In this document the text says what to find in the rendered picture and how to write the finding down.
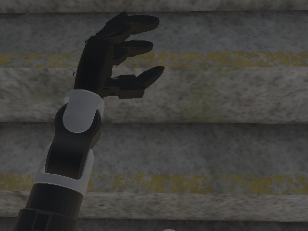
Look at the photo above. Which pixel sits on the left robot hand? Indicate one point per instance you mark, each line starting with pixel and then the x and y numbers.
pixel 107 48

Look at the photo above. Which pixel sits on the robot left forearm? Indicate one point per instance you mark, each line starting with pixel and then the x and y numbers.
pixel 64 171

